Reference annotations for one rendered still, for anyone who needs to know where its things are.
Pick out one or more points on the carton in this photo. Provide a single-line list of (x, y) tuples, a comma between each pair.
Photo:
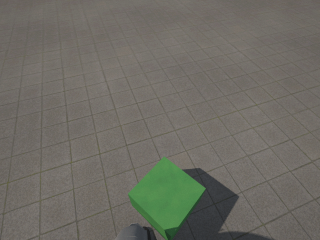
[(166, 197)]

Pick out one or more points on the left robot thigh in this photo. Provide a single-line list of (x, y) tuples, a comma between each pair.
[(133, 232)]

